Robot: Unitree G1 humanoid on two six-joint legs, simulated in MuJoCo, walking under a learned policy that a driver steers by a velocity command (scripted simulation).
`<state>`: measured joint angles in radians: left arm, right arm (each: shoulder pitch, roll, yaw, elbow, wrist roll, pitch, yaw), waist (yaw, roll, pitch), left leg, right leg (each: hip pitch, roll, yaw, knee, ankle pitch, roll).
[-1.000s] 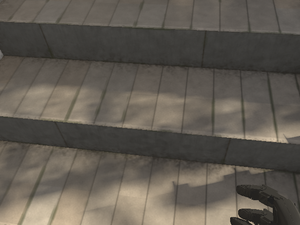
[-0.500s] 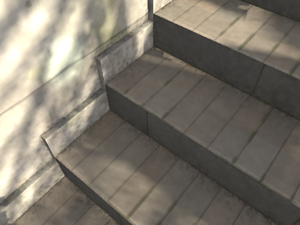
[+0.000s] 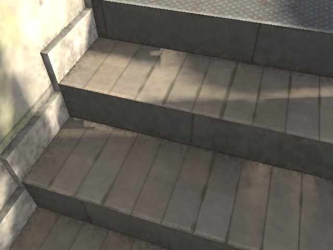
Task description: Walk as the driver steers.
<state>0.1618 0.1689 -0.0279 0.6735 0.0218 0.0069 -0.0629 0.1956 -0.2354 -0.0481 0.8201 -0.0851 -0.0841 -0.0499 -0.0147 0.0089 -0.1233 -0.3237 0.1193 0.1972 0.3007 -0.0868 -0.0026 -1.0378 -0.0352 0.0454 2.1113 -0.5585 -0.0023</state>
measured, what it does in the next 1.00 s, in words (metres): climbs, turning right: right foot 0.17 m higher, then left foot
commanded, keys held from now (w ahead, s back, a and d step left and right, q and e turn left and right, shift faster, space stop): e+shift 0.36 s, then w+e+shift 0.10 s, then w+shift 0.42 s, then w+q+shift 0.12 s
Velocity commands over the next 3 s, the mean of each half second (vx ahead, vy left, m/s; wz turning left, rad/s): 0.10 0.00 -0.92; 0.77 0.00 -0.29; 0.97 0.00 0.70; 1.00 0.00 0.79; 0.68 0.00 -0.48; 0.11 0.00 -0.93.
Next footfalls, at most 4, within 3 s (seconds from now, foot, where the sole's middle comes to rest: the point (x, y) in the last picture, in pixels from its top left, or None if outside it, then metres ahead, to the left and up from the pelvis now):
0.18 right None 0.08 -0.26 -0.61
0.62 left None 0.20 -0.03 -0.61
0.86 right None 0.15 -0.22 -0.61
1.34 left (238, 203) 0.55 -0.20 -0.44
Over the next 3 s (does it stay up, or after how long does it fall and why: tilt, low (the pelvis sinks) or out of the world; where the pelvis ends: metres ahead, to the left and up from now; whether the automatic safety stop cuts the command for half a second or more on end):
stays up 1.58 -0.16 0.66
